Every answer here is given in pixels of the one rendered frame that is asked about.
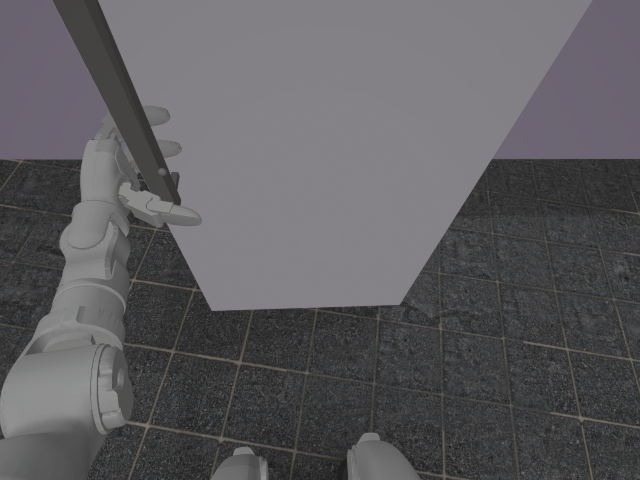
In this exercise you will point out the handle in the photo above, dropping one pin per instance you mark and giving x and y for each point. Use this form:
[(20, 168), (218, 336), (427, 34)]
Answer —
[(89, 30)]

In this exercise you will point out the robot left forearm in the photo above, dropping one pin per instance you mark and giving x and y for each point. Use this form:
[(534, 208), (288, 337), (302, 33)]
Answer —
[(91, 298)]

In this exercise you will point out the robot right thigh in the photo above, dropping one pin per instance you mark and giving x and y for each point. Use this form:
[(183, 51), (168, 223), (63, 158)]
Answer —
[(378, 460)]

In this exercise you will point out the robot left hand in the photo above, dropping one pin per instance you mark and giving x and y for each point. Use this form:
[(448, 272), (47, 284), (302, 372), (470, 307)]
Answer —
[(105, 168)]

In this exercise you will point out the left robot upper arm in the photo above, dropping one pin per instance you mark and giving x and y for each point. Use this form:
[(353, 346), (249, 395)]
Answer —
[(59, 407)]

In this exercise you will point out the robot thigh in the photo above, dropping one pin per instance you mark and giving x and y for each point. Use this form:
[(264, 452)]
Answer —
[(242, 467), (378, 460)]

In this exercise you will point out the robot left thigh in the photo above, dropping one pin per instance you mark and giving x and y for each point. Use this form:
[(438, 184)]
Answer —
[(242, 467)]

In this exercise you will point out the fridge door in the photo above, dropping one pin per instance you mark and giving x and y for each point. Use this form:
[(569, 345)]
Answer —
[(327, 145)]

